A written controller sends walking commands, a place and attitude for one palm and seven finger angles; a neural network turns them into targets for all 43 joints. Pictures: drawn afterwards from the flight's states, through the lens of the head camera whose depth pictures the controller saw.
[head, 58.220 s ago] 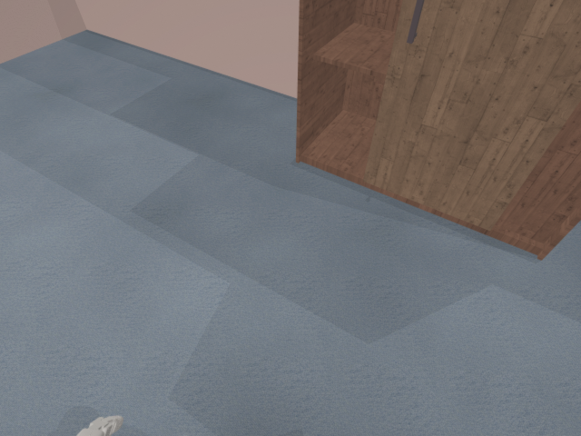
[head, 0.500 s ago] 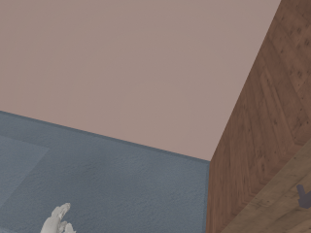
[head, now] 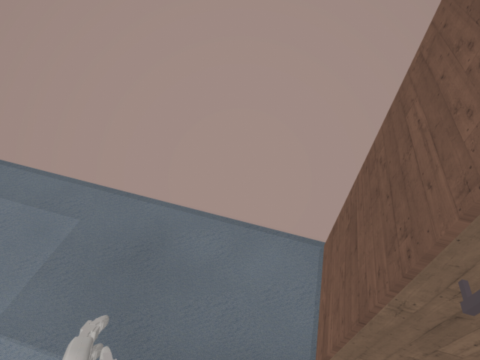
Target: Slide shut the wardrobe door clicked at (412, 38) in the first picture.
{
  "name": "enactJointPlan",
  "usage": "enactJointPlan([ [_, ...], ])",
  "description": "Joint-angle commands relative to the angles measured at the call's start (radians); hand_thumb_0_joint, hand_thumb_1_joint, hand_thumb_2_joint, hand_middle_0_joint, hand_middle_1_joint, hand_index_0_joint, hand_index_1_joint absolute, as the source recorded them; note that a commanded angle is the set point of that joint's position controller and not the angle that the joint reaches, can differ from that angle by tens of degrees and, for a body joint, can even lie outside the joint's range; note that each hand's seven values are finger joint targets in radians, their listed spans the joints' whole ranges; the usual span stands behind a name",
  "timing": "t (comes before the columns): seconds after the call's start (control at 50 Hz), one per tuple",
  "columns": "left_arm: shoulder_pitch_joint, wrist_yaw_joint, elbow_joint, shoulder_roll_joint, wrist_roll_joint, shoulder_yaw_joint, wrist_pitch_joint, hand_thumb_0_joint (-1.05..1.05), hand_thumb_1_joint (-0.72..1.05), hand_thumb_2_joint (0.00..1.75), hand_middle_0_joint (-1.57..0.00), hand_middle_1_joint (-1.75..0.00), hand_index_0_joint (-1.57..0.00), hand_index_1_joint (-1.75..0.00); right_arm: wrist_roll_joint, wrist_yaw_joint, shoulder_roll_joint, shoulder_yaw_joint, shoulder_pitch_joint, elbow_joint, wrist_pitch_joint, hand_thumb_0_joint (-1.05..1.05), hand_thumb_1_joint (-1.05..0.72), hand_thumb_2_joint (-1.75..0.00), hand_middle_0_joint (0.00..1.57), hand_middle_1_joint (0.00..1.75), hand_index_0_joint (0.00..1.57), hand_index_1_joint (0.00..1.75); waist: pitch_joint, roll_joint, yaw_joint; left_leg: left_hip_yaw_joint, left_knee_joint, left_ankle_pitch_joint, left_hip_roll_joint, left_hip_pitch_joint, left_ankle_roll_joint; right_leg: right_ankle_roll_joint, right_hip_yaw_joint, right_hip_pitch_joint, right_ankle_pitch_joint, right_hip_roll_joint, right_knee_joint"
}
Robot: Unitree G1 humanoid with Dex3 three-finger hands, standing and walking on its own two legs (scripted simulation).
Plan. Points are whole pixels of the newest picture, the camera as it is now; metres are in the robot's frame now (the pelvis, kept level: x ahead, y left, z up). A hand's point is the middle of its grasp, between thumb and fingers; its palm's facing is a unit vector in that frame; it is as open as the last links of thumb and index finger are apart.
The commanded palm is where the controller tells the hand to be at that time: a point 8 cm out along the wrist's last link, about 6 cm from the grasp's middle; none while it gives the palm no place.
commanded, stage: stop walking and hold the door there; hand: right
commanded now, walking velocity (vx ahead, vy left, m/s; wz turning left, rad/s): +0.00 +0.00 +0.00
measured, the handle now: out of the picture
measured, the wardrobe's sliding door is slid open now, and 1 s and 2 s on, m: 0.00 0.00 0.00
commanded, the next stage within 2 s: loosen the grip on the handle in 1.44 s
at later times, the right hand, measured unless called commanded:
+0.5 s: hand out of the picture +0.22 -0.37 +0.10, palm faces +0.62 +0.68 -0.38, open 5.6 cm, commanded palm +0.17 -0.37 +0.10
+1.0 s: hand out of the picture +0.22 -0.36 +0.10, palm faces +0.50 +0.85 -0.18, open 5.4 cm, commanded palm +0.18 -0.37 +0.10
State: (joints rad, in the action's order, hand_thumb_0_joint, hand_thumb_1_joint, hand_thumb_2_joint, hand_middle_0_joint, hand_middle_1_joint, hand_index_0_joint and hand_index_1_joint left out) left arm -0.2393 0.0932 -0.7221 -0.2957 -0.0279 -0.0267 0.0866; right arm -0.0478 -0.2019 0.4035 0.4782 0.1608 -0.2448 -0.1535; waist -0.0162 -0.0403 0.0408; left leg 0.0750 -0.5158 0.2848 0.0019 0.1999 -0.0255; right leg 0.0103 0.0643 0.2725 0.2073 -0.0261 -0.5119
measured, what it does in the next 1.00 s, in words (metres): walks backwards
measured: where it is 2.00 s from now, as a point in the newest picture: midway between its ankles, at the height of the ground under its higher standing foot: outside the picture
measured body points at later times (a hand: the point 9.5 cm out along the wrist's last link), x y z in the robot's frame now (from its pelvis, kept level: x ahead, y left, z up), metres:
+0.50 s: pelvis -0.01 -0.02 +0.00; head -0.01 +0.00 +0.45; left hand +0.14 +0.22 -0.11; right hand +0.18 -0.40 +0.12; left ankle +0.00 +0.10 -0.74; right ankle +0.04 -0.11 -0.74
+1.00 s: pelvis -0.08 -0.08 +0.01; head -0.04 -0.10 +0.46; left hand +0.10 +0.09 -0.10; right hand +0.19 -0.40 +0.11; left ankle -0.12 +0.04 -0.71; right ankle -0.02 -0.19 -0.74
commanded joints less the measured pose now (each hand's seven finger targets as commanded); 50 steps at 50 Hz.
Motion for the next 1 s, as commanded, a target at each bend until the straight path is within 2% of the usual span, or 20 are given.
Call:
enactJointPlan([
  [0.0,0.098,0.012,0.164,-0.09,-0.005,-0.021,0.055,0.0,0.9,0.9,-0.2,-0.3,-0.2,-0.3,0.044,0.018,0.215,-0.025,-0.112,0.162,-0.039,0.0,-0.9,-0.9,0.45,1.4,0.45,1.4,-0.011,-0.012,-0.042,-0.123,0.148,0.003,-0.084,0.063,0.012,0.016,-0.125,-0.008,0.096,-0.118,0.161],
  [0.04,0.092,0.01,0.169,-0.089,-0.004,-0.018,0.059,0.0,0.9,0.9,-0.2,-0.3,-0.2,-0.3,0.045,0.018,0.188,-0.054,-0.13,0.163,-0.043,0.0,-0.9,-0.9,0.45,1.4,0.45,1.4,0.0,-0.011,-0.049,-0.134,0.18,0.069,-0.089,0.081,0.005,0.011,-0.12,-0.003,0.159,-0.105,0.165],
  [0.1,0.088,0.008,0.17,-0.092,-0.004,-0.02,0.061,0.0,0.9,0.9,-0.2,-0.3,-0.2,-0.3,0.046,0.015,0.217,-0.03,-0.131,0.14,-0.044,0.0,-0.9,-0.9,0.45,1.4,0.45,1.4,-0.005,-0.005,-0.049,-0.145,0.206,0.106,-0.092,0.104,0.0,0.007,-0.108,-0.019,0.173,-0.097,0.154],
  [0.38,0.095,0.007,0.161,-0.079,-0.005,-0.008,0.066,0.0,0.9,0.9,-0.2,-0.3,-0.2,-0.3,0.043,0.029,0.175,-0.066,-0.132,0.112,-0.049,0.0,-0.9,-0.9,0.45,1.4,0.45,1.4,-0.028,0.027,-0.04,-0.132,0.193,-0.029,-0.09,0.07,0.013,0.01,-0.093,-0.039,0.071,-0.095,0.151],
  [0.42,0.09,0.003,0.158,-0.084,-0.004,-0.016,0.06,0.0,0.9,0.9,-0.2,-0.3,-0.2,-0.3,0.042,0.025,0.19,-0.052,-0.116,0.089,-0.05,0.0,-0.9,-0.9,0.45,1.4,0.45,1.4,-0.021,0.062,-0.036,-0.165,0.198,-0.093,-0.146,0.073,-0.002,0.005,-0.081,-0.017,-0.011,-0.074,0.07],
  [0.46,0.086,-0.005,0.157,-0.086,-0.007,-0.028,0.049,0.0,0.9,0.9,-0.2,-0.3,-0.2,-0.3,0.037,0.025,0.2,-0.058,-0.14,0.101,-0.057,0.0,-0.9,-0.9,0.45,1.4,0.45,1.4,-0.031,0.126,-0.041,-0.225,0.192,-0.218,-0.257,0.089,-0.05,-0.011,-0.076,0.004,-0.046,-0.039,-0.082],
  [0.5,0.089,-0.012,0.153,-0.081,-0.007,-0.032,0.044,0.0,0.9,0.9,-0.2,-0.3,-0.2,-0.3,0.033,0.031,0.203,-0.061,-0.15,0.097,-0.07,0.0,-0.9,-0.9,0.45,1.4,0.45,1.4,-0.022,0.208,-0.026,-0.287,0.175,-0.387,-0.38,0.068,-0.117,-0.022,-0.105,0.096,0.166,-0.003,-0.261],
  [0.52,0.093,-0.014,0.152,-0.079,-0.008,-0.032,0.046,0.0,0.9,0.9,-0.2,-0.3,-0.2,-0.3,0.035,0.034,0.205,-0.058,-0.168,0.1,-0.074,0.0,-0.9,-0.9,0.45,1.4,0.45,1.4,-0.021,0.235,-0.02,-0.292,0.148,-0.47,-0.427,0.037,-0.139,-0.022,-0.136,0.151,0.247,-0.014,-0.319],
  [0.56,0.11,-0.013,0.146,-0.077,-0.002,-0.027,0.041,0.0,0.9,0.9,-0.2,-0.3,-0.2,-0.3,0.042,0.033,0.218,-0.041,-0.195,0.102,-0.076,0.0,-0.9,-0.9,0.45,1.4,0.45,1.4,-0.035,0.214,-0.031,-0.242,0.072,-0.637,-0.451,0.008,-0.13,-0.028,-0.157,0.155,0.276,-0.035,-0.324],
  [0.62,0.137,-0.004,0.153,-0.049,0.005,-0.013,0.024,0.0,0.9,0.9,-0.2,-0.3,-0.2,-0.3,0.048,0.034,0.217,-0.047,-0.239,0.174,-0.091,0.0,-0.9,-0.9,0.45,1.4,0.45,1.4,-0.077,0.214,-0.037,-0.131,-0.006,-0.682,-0.394,0.001,-0.061,-0.042,-0.062,0.067,0.179,-0.008,-0.154],
  [0.66,0.124,0.011,0.157,-0.046,0.005,-0.02,0.009,0.0,0.9,0.9,-0.2,-0.3,-0.2,-0.3,0.037,0.041,0.17,-0.103,-0.282,0.243,-0.088,0.0,-0.9,-0.9,0.45,1.4,0.45,1.4,-0.104,0.139,-0.06,-0.047,-0.114,-0.505,-0.283,0.074,0.005,-0.039,-0.007,-0.093,-0.103,-0.013,0.023],
  [0.68,0.128,0.015,0.183,-0.075,0.004,-0.033,0.013,0.0,0.9,0.9,-0.2,-0.3,-0.2,-0.3,0.027,0.048,0.146,-0.126,-0.315,0.332,-0.097,0.0,-0.9,-0.9,0.45,1.4,0.45,1.4,-0.117,-0.03,-0.044,-0.012,-0.221,-0.272,-0.173,0.154,0.058,0.02,-0.155,-0.124,-0.314,-0.148,0.062],
  [0.7,0.106,0.008,0.203,-0.074,-0.001,-0.031,0.014,0.0,0.9,0.9,-0.2,-0.3,-0.2,-0.3,0.02,0.059,0.086,-0.187,-0.308,0.396,-0.111,0.0,-0.9,-0.9,0.45,1.4,0.45,1.4,-0.153,-0.218,-0.052,-0.005,-0.381,0.224,-0.082,0.169,0.078,0.106,-0.303,-0.092,-0.369,-0.295,0.158],
  [0.72,0.106,-0.002,0.206,-0.046,0.008,-0.017,0.024,0.0,0.9,0.9,-0.2,-0.3,-0.2,-0.3,0.033,0.063,0.046,-0.235,-0.336,0.444,-0.106,0.0,-0.9,-0.9,0.45,1.4,0.45,1.4,-0.14,-0.255,-0.07,-0.042,-0.579,0.335,-0.036,0.21,0.061,0.143,-0.439,-0.055,-0.187,-0.327,0.257],
  [0.74,0.109,-0.006,0.201,-0.045,0.003,-0.022,0.034,0.0,0.9,0.9,-0.2,-0.3,-0.2,-0.3,0.037,0.06,0.031,-0.252,-0.356,0.467,-0.099,0.0,-0.9,-0.9,0.45,1.4,0.45,1.4,-0.116,-0.182,-0.072,-0.09,-0.619,0.277,-0.053,0.256,0.049,0.162,-0.447,-0.081,-0.134,-0.332,0.244],
  [0.76,0.103,-0.006,0.19,-0.043,0.002,-0.023,0.043,0.0,0.9,0.9,-0.2,-0.3,-0.2,-0.3,0.032,0.058,0.045,-0.245,-0.37,0.483,-0.092,0.0,-0.9,-0.9,0.45,1.4,0.45,1.4,-0.143,-0.061,-0.07,-0.105,-0.597,0.211,-0.057,0.279,0.051,0.169,-0.409,-0.154,-0.152,-0.321,0.204],
  [0.78,0.098,-0.009,0.184,-0.048,0.005,-0.024,0.047,0.0,0.9,0.9,-0.2,-0.3,-0.2,-0.3,0.033,0.057,0.026,-0.263,-0.373,0.473,-0.071,0.0,-0.9,-0.9,0.45,1.4,0.45,1.4,-0.152,-0.015,-0.068,-0.097,-0.556,0.188,-0.057,0.285,0.059,0.168,-0.362,-0.196,-0.178,-0.308,0.195],
  [0.84,0.115,-0.016,0.183,-0.041,0.012,-0.003,0.047,0.0,0.9,0.9,-0.2,-0.3,-0.2,-0.3,0.027,0.056,0.016,-0.283,-0.425,0.464,-0.027,0.0,-0.9,-0.9,0.45,1.4,0.45,1.4,-0.174,-0.137,-0.065,-0.066,-0.379,0.158,-0.029,0.184,0.051,0.121,-0.277,-0.197,0.009,-0.254,0.258],
  [0.92,0.123,-0.017,0.193,-0.036,0.026,0.027,0.04,0.0,0.9,0.9,-0.2,-0.3,-0.2,-0.3,0.018,0.056,0.025,-0.29,-0.477,0.418,-0.004,0.0,-0.9,-0.9,0.45,1.4,0.45,1.4,-0.149,-0.2,-0.063,-0.019,-0.127,0.175,0.018,0.058,0.03,0.084,-0.262,-0.168,0.228,-0.239,0.353],
  [0.98,0.117,-0.018,0.2,-0.036,0.03,0.036,0.039,0.0,0.9,0.9,-0.2,-0.3,-0.2,-0.3,0.015,0.061,0.024,-0.305,-0.496,0.393,0.006,0.0,-0.9,-0.9,0.45,1.4,0.45,1.4,-0.169,-0.167,-0.058,0.001,0.111,0.099,0.032,-0.059,0.008,0.046,-0.206,-0.166,0.237,-0.203,0.324],
])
